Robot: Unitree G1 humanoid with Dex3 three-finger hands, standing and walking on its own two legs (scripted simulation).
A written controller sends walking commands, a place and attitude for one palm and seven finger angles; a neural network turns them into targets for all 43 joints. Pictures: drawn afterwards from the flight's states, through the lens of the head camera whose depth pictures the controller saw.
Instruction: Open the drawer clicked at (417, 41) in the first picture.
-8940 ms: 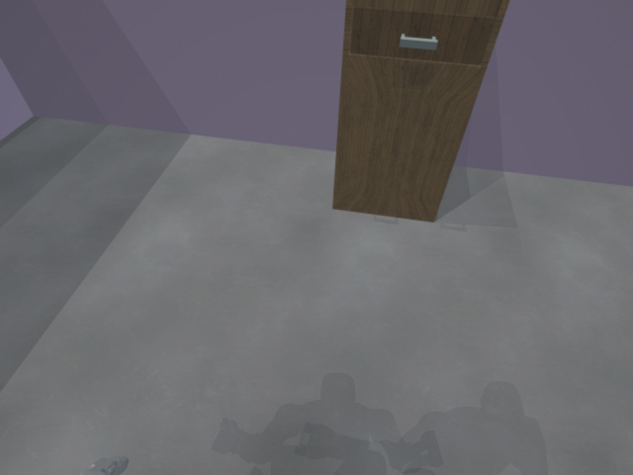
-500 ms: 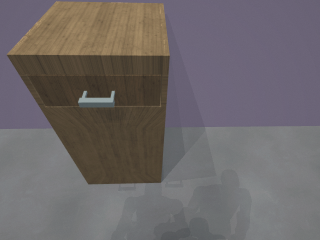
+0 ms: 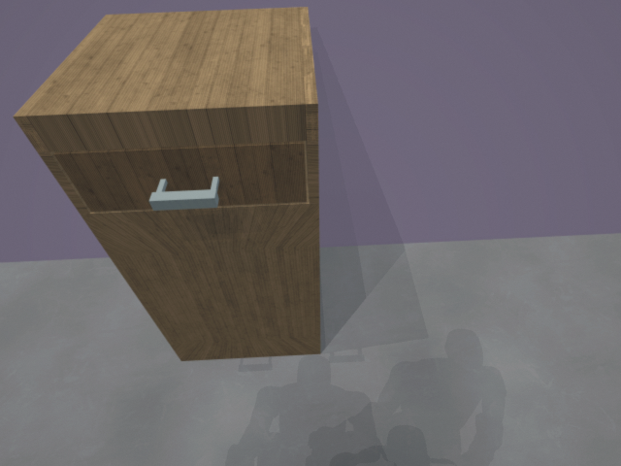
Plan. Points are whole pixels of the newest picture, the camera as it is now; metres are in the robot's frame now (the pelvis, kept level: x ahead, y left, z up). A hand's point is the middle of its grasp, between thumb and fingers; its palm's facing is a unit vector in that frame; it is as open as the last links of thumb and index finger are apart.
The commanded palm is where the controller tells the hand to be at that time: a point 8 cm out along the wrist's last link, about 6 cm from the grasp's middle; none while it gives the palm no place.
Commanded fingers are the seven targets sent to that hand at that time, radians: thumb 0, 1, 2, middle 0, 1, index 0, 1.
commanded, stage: shuffle to correct the standing spot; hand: left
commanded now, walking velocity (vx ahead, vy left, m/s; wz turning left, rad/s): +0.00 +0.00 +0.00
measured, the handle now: (187, 191) +0.54 +0.26 +0.03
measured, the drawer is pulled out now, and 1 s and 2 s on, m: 0.00 0.00 0.00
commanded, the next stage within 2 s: come to a stop and stand still in 0.38 s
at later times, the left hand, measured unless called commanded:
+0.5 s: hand out of the picture +0.02 +0.19 -0.18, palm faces +0.10 -0.98 -0.17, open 7.4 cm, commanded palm none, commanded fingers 0.00 0.90 0.90 -0.20 -0.30 -0.20 -0.30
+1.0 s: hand out of the picture +0.14 +0.17 -0.15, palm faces +0.14 -0.95 -0.27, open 7.2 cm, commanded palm none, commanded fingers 0.00 0.90 0.90 -0.20 -0.30 -0.20 -0.30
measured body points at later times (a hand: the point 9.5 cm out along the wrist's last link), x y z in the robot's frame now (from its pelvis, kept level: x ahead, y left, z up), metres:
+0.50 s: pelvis +0.03 +0.01 +0.00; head +0.06 +0.02 +0.45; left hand +0.02 +0.24 -0.16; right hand -0.01 -0.21 -0.15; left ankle -0.05 +0.10 -0.74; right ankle +0.01 -0.10 -0.67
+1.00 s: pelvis +0.08 -0.03 +0.00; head +0.11 -0.05 +0.45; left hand +0.13 +0.22 -0.13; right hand +0.17 -0.25 -0.16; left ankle +0.03 +0.13 -0.67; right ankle +0.15 -0.08 -0.74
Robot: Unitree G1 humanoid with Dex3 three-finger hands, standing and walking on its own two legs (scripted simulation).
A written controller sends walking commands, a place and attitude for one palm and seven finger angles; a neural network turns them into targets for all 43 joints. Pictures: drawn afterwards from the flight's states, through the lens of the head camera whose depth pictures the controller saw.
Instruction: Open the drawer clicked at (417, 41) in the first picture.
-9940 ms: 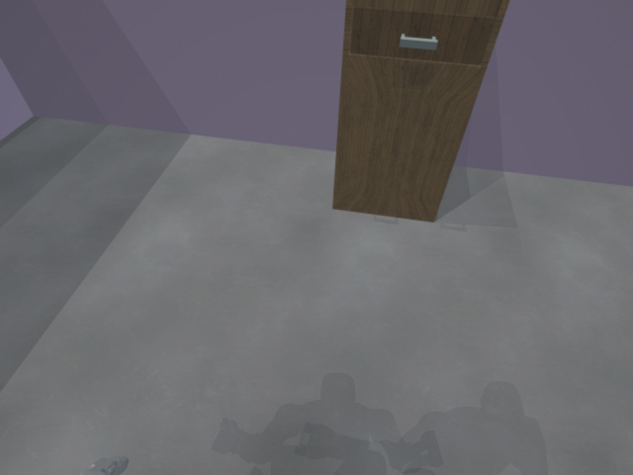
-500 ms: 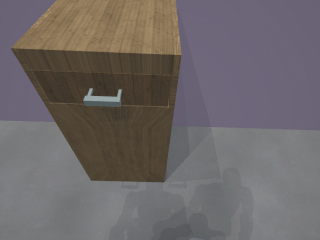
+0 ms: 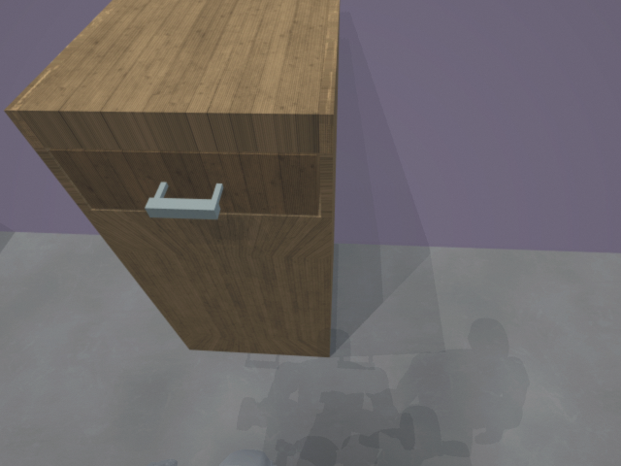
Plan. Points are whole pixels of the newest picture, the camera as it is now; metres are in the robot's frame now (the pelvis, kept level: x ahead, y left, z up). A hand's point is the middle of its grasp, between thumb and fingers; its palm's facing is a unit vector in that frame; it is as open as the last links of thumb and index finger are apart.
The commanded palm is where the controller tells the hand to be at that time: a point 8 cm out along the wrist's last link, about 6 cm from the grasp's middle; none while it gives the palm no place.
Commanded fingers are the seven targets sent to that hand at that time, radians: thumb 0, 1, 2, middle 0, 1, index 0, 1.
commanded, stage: come to a stop and stand still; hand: left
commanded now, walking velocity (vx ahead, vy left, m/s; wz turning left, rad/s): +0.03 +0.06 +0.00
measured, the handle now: (187, 198) +0.49 +0.24 +0.02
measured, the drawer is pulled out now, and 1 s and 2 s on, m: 0.00 0.00 0.00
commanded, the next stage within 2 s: look again from close up in 0.84 s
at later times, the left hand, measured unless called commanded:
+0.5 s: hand out of the picture -0.07 +0.16 -0.17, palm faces +0.05 -0.98 -0.19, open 7.4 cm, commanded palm none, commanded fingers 0.00 0.90 0.90 -0.20 -0.30 -0.20 -0.30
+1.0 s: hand out of the picture -0.06 +0.16 -0.17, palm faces +0.04 -0.98 -0.18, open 7.3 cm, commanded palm none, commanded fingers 0.00 0.90 0.90 -0.20 -0.30 -0.20 -0.30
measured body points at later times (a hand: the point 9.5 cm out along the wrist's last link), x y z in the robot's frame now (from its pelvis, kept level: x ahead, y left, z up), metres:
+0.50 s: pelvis -0.04 +0.00 +0.00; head -0.02 -0.02 +0.45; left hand -0.07 +0.21 -0.15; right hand -0.01 -0.22 -0.17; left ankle -0.03 +0.14 -0.74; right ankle -0.03 -0.08 -0.74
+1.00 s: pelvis -0.05 +0.00 +0.00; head -0.03 -0.01 +0.45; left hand -0.06 +0.21 -0.16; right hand -0.08 -0.20 -0.16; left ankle -0.04 +0.14 -0.73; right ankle -0.03 -0.08 -0.74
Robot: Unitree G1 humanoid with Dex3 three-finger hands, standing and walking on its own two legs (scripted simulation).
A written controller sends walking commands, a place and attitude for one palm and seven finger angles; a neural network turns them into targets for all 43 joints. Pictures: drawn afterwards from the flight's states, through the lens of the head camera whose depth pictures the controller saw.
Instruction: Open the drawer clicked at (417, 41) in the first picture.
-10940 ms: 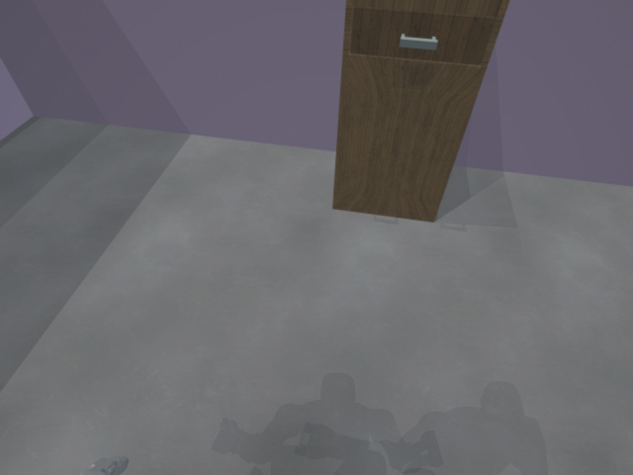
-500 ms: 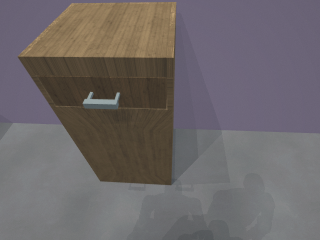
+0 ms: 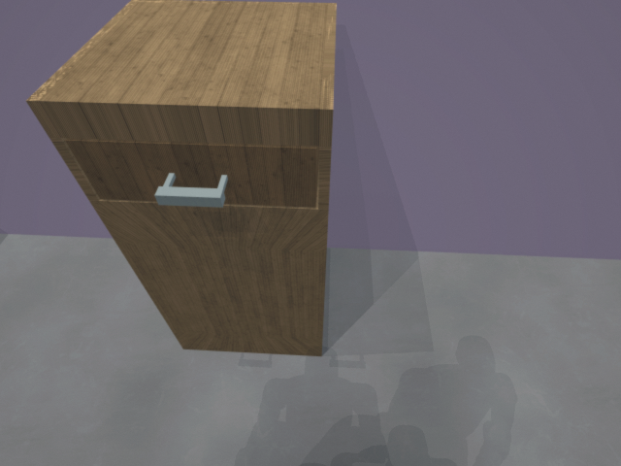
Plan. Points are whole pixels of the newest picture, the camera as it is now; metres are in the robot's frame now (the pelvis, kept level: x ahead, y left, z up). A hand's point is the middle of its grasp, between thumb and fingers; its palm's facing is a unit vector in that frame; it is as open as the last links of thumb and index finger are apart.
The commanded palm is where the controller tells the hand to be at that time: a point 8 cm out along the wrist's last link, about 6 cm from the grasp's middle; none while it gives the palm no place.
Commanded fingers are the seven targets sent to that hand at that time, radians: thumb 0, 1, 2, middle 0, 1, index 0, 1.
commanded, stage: look again from close up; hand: left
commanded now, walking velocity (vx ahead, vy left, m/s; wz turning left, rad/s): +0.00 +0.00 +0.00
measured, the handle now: (194, 188) +0.54 +0.25 +0.02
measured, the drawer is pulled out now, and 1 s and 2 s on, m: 0.00 0.00 0.00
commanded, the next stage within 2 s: raise the hand with hooked fingers in 0.40 s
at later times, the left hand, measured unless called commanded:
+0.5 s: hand out of the picture +0.00 +0.23 -0.18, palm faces +0.02 -0.98 -0.20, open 7.4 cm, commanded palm +0.09 +0.28 -0.07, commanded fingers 0.00 0.88 0.89 -0.20 -0.31 -0.20 -0.31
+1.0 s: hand out of the picture +0.13 +0.26 -0.06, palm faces -0.12 -0.16 -0.98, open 9.0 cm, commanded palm +0.15 +0.28 +0.02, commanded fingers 0.00 0.29 0.64 -0.24 -0.69 -0.24 -0.69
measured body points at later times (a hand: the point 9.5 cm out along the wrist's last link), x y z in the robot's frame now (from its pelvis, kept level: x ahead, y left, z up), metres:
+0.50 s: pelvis +0.00 +0.06 +0.00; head -0.01 +0.06 +0.45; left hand +0.00 +0.28 -0.16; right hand +0.00 -0.16 -0.16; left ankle +0.01 +0.14 -0.74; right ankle +0.02 -0.08 -0.74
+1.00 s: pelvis -0.01 +0.02 -0.03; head +0.02 +0.02 +0.42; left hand +0.13 +0.27 -0.01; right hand +0.25 -0.20 -0.09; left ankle +0.01 +0.14 -0.74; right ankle +0.02 -0.07 -0.74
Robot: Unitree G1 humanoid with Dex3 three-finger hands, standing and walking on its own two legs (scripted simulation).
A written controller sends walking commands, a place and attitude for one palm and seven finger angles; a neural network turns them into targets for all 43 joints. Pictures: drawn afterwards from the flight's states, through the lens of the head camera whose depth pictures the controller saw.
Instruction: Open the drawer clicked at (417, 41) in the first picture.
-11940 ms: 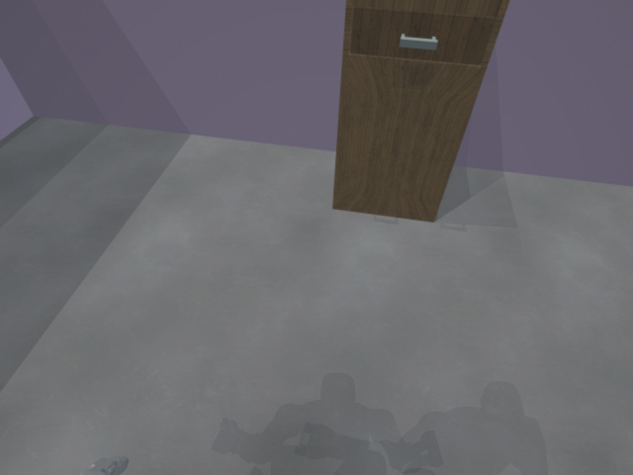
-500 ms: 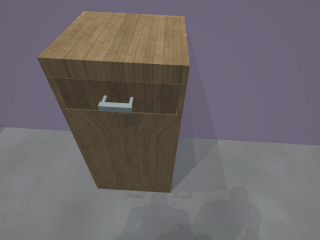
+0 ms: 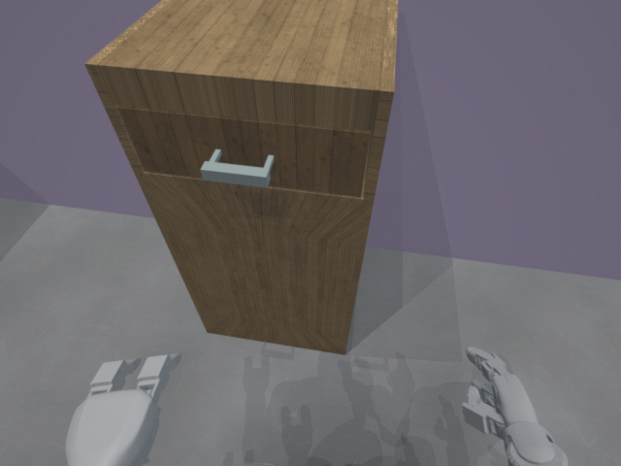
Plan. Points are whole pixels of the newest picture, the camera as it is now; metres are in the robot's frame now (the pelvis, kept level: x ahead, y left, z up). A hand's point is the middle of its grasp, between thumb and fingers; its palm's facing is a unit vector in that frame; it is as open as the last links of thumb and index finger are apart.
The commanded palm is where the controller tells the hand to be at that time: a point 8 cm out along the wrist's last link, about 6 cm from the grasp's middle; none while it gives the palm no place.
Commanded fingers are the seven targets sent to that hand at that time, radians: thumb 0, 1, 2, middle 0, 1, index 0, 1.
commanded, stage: raise the hand with hooked fingers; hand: left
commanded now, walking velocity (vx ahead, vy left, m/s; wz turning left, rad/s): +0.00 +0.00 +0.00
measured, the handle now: (239, 166) +0.54 +0.23 +0.06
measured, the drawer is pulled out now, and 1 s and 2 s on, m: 0.00 0.00 0.00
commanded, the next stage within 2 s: move the hooked fingers above the handle in 1.40 s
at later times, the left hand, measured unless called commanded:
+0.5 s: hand (146, 294) +0.26 +0.26 +0.08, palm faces +0.06 -0.08 -1.00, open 12.0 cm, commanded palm +0.25 +0.26 +0.14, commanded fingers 0.00 -0.29 0.39 -0.28 -1.07 -0.28 -1.07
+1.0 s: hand (115, 201) +0.33 +0.30 +0.16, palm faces +0.08 -0.05 -1.00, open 13.8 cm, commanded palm +0.30 +0.29 +0.22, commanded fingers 0.00 -0.50 0.30 -0.30 -1.20 -0.30 -1.20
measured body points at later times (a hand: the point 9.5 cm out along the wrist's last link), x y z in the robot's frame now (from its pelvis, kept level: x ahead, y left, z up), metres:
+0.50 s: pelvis +0.04 +0.01 +0.02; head +0.07 -0.03 +0.47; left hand +0.26 +0.26 +0.13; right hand +0.23 -0.23 -0.10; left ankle +0.01 +0.12 -0.70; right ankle +0.03 -0.09 -0.70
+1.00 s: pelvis +0.03 +0.03 +0.03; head +0.04 +0.00 +0.48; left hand +0.32 +0.30 +0.22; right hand +0.25 -0.16 -0.07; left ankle +0.01 +0.12 -0.70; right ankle +0.03 -0.09 -0.70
